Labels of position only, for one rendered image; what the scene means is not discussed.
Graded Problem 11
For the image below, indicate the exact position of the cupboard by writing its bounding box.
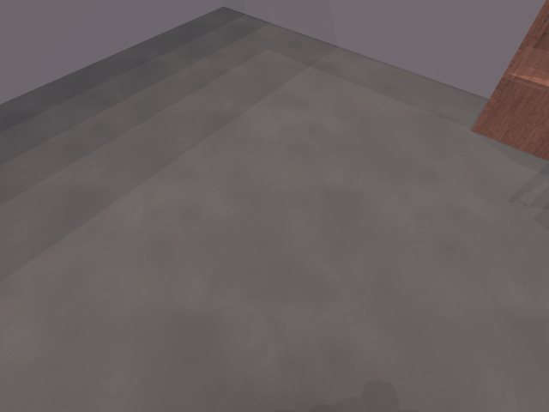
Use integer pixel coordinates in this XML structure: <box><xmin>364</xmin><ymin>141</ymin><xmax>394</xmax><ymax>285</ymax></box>
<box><xmin>472</xmin><ymin>0</ymin><xmax>549</xmax><ymax>161</ymax></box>

